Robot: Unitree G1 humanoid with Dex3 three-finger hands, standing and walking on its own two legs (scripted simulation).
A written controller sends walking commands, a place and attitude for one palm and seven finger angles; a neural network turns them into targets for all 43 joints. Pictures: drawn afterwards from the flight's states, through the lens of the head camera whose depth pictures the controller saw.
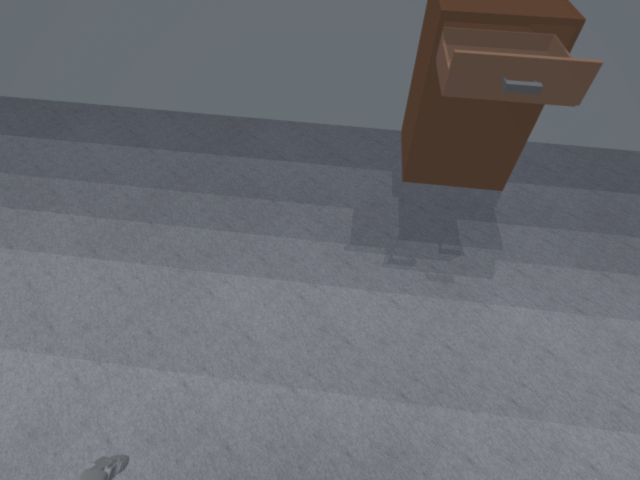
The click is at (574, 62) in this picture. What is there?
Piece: drawer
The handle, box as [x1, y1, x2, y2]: [502, 77, 542, 94]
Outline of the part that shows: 502,79 504,84 502,87 504,91 539,94 542,88 541,83 537,82 535,79 533,79 531,82 507,80 505,77 503,77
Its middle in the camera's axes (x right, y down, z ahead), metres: +0.63 -0.48 +1.21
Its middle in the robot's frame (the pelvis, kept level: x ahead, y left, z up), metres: +1.25 -0.57 -0.09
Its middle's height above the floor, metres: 0.68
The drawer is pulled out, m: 0.28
